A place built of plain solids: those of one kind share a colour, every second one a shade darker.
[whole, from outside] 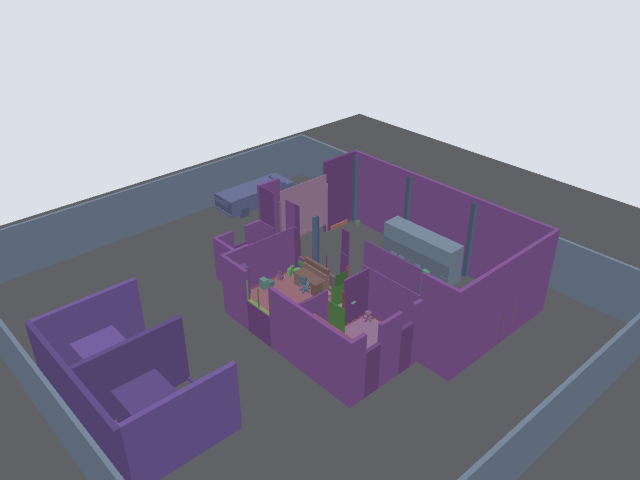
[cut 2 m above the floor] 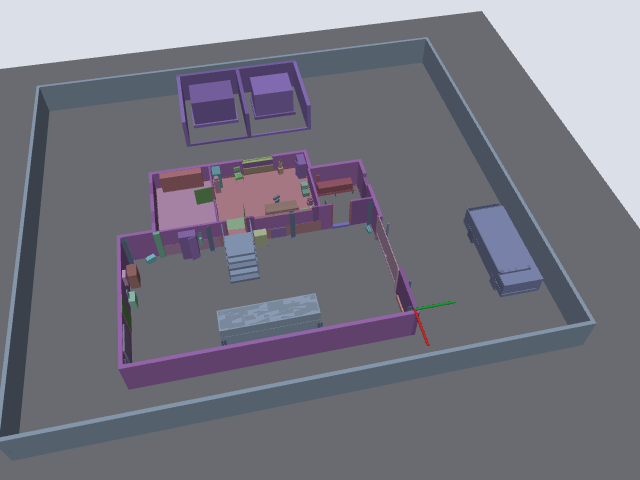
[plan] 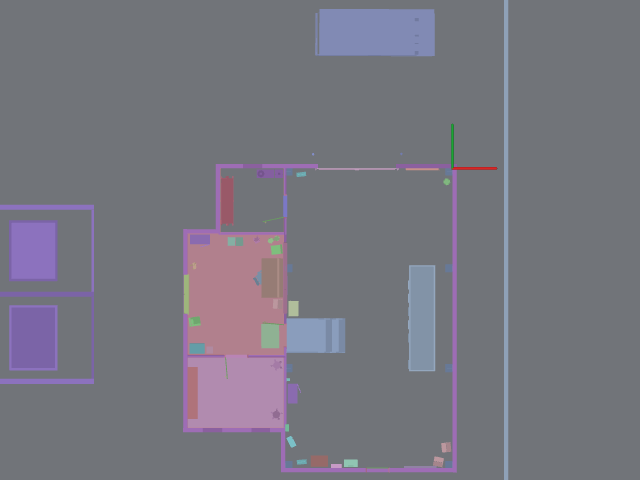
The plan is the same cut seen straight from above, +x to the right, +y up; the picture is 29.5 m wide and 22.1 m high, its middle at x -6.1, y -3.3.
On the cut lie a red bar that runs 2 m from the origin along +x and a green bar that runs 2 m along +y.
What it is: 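A small electricity substation's switch hall at the yard's level, the gear in one rank over covered trenches; off it a control room and a relay room on a raised floor, from which a window overlooks the gear; a battery room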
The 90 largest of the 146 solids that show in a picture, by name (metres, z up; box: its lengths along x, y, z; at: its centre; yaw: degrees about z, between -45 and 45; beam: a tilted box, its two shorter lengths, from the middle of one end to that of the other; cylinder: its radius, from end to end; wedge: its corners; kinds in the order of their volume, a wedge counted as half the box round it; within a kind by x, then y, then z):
{
 "yard_bound_1": {"box": [0.2, 27.3, 3.2], "at": [-22.3, -5.44, 1.55]},
 "yard_bound_2": {"box": [24.97, 0.2, 3.2], "at": [-9.92, -18.99, 1.55]},
 "yard_bound_3": {"box": [24.97, 0.2, 3.2], "at": [-9.92, 8.11, 1.55]},
 "yard_bound_4": {"box": [0.2, 27.3, 3.2], "at": [2.47, -5.44, 1.55]},
 "wall_1": {"box": [0.2, 3.5, 3.6], "at": [-12.3, -10.4, 1.75]},
 "wall_2": {"box": [0.2, 1.96, 3.6], "at": [-12.3, -7.67, 1.75]},
 "wall_3": {"box": [0.2, 1.81, 1.9], "at": [-12.3, -5.8, 0.9]},
 "wall_4": {"box": [0.2, 2.11, 3.6], "at": [-12.3, -3.85, 1.75]},
 "wall_5": {"box": [0.91, 0.2, 3.6], "at": [-11.95, -12.05, 1.75]},
 "wall_6": {"box": [1.7, 0.2, 3.6], "at": [-11.55, -2.9, 1.75]},
 "wall_7": {"box": [1.71, 0.06, 3.6], "at": [-11.35, -8.68, 1.75]},
 "wall_8": {"box": [0.91, 0.2, 2.6], "at": [-11.05, -12.05, 1.25]},
 "wall_9": {"box": [0.2, 3.2, 2.75], "at": [-10.8, -1.4, 1.32]},
 "wall_10": {"box": [1.26, 0.2, 2.75], "at": [-10.28, 0.1, 1.32]},
 "wall_11": {"box": [1.36, 0.2, 3.6], "at": [-9.93, -12.05, 1.75]},
 "wall_12": {"box": [3.06, 0.06, 3.6], "at": [-9.23, -3.03, 1.75]},
 "wall_13": {"box": [3.0, 0.06, 2.75], "at": [-9.2, -2.97, 1.32]},
 "wall_14": {"box": [0.91, 0.2, 1.75], "at": [-9.2, 0.1, 0.82]},
 "wall_15": {"box": [0.86, 0.2, 2.6], "at": [-8.82, -12.05, 1.25]},
 "wall_16": {"box": [1.71, 0.06, 3.6], "at": [-8.55, -8.68, 1.75]},
 "wall_17": {"box": [1.06, 0.2, 2.75], "at": [-8.22, 0.1, 1.32]},
 "wall_18": {"box": [0.71, 0.2, 3.6], "at": [-8.05, -12.05, 1.75]},
 "wall_19": {"box": [0.2, 2.05, 4.95], "at": [-7.8, -12.97, 2.42]},
 "wall_20": {"box": [0.06, 3.3, 3.6], "at": [-7.73, -10.3, 1.75]},
 "wall_21": {"box": [0.06, 0.47, 2.72], "at": [-7.73, -6.93, 2.19]},
 "wall_22": {"box": [0.06, 3.31, 0.97], "at": [-7.73, -5.05, 1.31]},
 "wall_23": {"box": [0.06, 0.41, 2.72], "at": [-7.73, -3.2, 2.19]},
 "wall_24": {"box": [0.06, 1.21, 2.75], "at": [-7.73, -0.6, 1.32]},
 "wall_25": {"box": [0.06, 3.42, 4.95], "at": [-7.67, -10.3, 2.42]},
 "wall_26": {"box": [0.06, 0.47, 4.95], "at": [-7.67, -8.48, 2.42]},
 "wall_27": {"box": [0.06, 0.47, 4.95], "at": [-7.67, -6.93, 2.42]},
 "wall_28": {"box": [0.06, 3.31, 1.85], "at": [-7.67, -5.05, 0.88]},
 "wall_29": {"box": [0.06, 0.47, 4.95], "at": [-7.67, -3.17, 2.42]},
 "wall_30": {"box": [0.06, 0.77, 4.95], "at": [-7.67, -2.68, 2.42]},
 "wall_31": {"box": [0.06, 1.21, 4.95], "at": [-7.67, -0.6, 2.42]},
 "wall_32": {"box": [1.51, 0.2, 4.95], "at": [-6.95, 0.1, 2.42]},
 "wall_33": {"box": [8.1, 0.2, 4.95], "at": [-3.85, -13.9, 2.42]},
 "wall_34": {"box": [2.81, 0.2, 4.95], "at": [-1.2, 0.1, 2.42]},
 "wall_35": {"box": [0.2, 14.2, 4.95], "at": [0.1, -6.9, 2.42]},
 "yard_pen_1": {"box": [0.24, 8.25, 3.51], "at": [-21.52, -5.8, 1.75]},
 "yard_pen_2": {"box": [2.23, 3.0, 0.22], "at": [-19.3, -7.8, 0.16]},
 "yard_pen_3": {"box": [2.01, 2.78, 1.75], "at": [-19.3, -7.8, 1.15]},
 "yard_pen_4": {"box": [2.23, 2.81, 0.22], "at": [-19.3, -3.8, 0.16]},
 "yard_pen_5": {"box": [2.01, 2.59, 1.8], "at": [-19.3, -3.8, 1.17]},
 "yard_pen_6": {"box": [4.9, 0.24, 3.51], "at": [-18.95, -9.81, 1.75]},
 "yard_pen_7": {"box": [4.9, 0.24, 3.51], "at": [-18.95, -5.8, 1.75]},
 "yard_pen_8": {"box": [4.9, 0.24, 3.51], "at": [-18.95, -1.79, 1.75]},
 "yard_pen_9": {"box": [0.12, 3.77, 0.16], "at": [-16.56, -7.8, 0.07]},
 "yard_pen_10": {"box": [0.12, 3.77, 0.16], "at": [-16.56, -3.8, 0.07]},
 "switchgear_row_1": {"box": [0.02, 4.88, 1.48], "at": [-2.0, -6.9, 0.69]},
 "switchgear_row_2": {"box": [1.07, 4.76, 2.31], "at": [-1.4, -6.9, 1.11]},
 "switchgear_row_3": {"box": [1.19, 4.88, 2.37], "at": [-1.4, -6.9, 1.14]},
 "switchgear_row_4": {"box": [0.02, 4.88, 1.48], "at": [-0.8, -6.9, 0.69]},
 "raised_floor_control_1": {"box": [4.63, 5.78, 0.9], "at": [-9.95, -5.83, 0.4]},
 "raised_floor_control_2": {"box": [0.07, 1.09, 0.9], "at": [-7.67, -7.7, 0.4]},
 "raised_floor_relay_1": {"box": [4.63, 3.43, 0.9], "at": [-9.95, -10.3, 0.4]},
 "beyond_van_1": {"box": [0.66, 0.23, 0.71], "at": [-5.17, 5.29, 0.3], "yaw": -0.2},
 "beyond_van_2": {"box": [4.55, 0.02, 1.13], "at": [-3.95, 5.18, 0.86], "yaw": -0.2},
 "beyond_van_3": {"box": [5.29, 2.15, 1.0], "at": [-3.49, 6.26, 0.79], "yaw": -0.2},
 "beyond_van_4": {"box": [0.66, 0.23, 0.71], "at": [-1.83, 5.28, 0.3], "yaw": -0.2},
 "beyond_van_5": {"box": [0.16, 1.96, 0.22], "at": [-0.9, 6.15, 0.43], "yaw": -0.2},
 "door_landing_1": {"box": [1.5, 1.6, 0.9], "at": [-6.89, -7.7, 0.4]},
 "door_landing_2": {"box": [0.32, 1.6, 0.73], "at": [-6.0, -7.7, 0.32]},
 "door_landing_3": {"box": [0.32, 1.6, 0.56], "at": [-5.7, -7.7, 0.23]},
 "door_landing_4": {"box": [0.32, 1.6, 0.39], "at": [-5.4, -7.7, 0.14]},
 "door_landing_5": {"box": [0.32, 1.6, 0.22], "at": [-5.1, -7.7, 0.06]},
 "relay_cubicles_1": {"box": [0.46, 2.4, 2.2], "at": [-11.96, -10.35, 2.02]},
 "cupboard_steel_1": {"box": [0.92, 0.45, 1.88], "at": [-11.63, -3.28, 1.74]},
 "cupboard_steel_2": {"box": [0.45, 0.92, 1.88], "at": [-7.36, -10.37, 0.89]},
 "control_desk_1": {"box": [0.46, 0.42, 0.79], "at": [-8.53, -5.73, 1.2]},
 "control_desk_2": {"box": [0.46, 0.42, 0.79], "at": [-8.53, -4.37, 1.2]},
 "control_desk_3": {"box": [0.5, 1.8, 0.79], "at": [-8.05, -5.05, 1.2]},
 "control_desk_4": {"box": [0.27, 1.8, 0.3], "at": [-7.93, -5.05, 1.77]},
 "control_desk_5": {"box": [0.18, 1.8, 0.29], "at": [-7.89, -5.05, 2.06]},
 "charger_cubicle_1": {"box": [0.7, 0.47, 1.75], "at": [-11.76, -8.3, 1.68]},
 "battery_stand_1": {"box": [0.55, 2.09, 0.48], "at": [-10.37, -1.5, 0.62]},
 "sectional_door_1": {"box": [3.68, 0.042, 3.57], "at": [-4.4, -0.01, 2.31]},
 "log_desk_1": {"box": [0.8, 0.48, 1.05], "at": [-6.13, -13.48, 0.47]},
 "tool_cabinet_1": {"box": [0.46, 0.7, 0.93], "at": [-7.32, -6.46, 0.56]},
 "pier_1": {"box": [0.17, 0.34, 4.95], "at": [-7.62, -11.95, 2.42]},
 "door_leaf_1": {"box": [0.044, 0.99, 2.14], "at": [-10.41, -9.21, 1.87], "yaw": 4.6},
 "door_leaf_2": {"box": [0.99, 0.044, 1.23], "at": [-8.26, -7.16, 1.42], "yaw": -5.0},
 "door_leaf_3": {"box": [1.0, 0.044, 2.15], "at": [-3.45, -13.8, 1.02]},
 "fire_extinguisher_1": {"box": [0.64, 0.34, 0.79], "at": [-4.68, -13.58, 0.34]},
 "earth_sticks_1": {"box": [1.5, 0.09, 1.04], "at": [-1.48, -13.75, 1.42]},
 "carboys_1": {"box": [0.81, 0.39, 0.35], "at": [-8.61, -0.25, 0.12]},
 "water_cooler_1": {"box": [0.31, 0.33, 1.03], "at": [-11.18, -8.37, 1.31]},
 "archive_boxes_1": {"box": [0.34, 0.4, 0.6], "at": [-10.18, -3.37, 1.1], "yaw": -1.5},
 "distribution_board_1": {"box": [0.5, 0.18, 0.7], "at": [-5.35, -13.71, 1.5]},
 "toolbox_1": {"box": [0.26, 0.52, 0.41], "at": [-7.42, -12.59, 0.15], "yaw": 28.1}
}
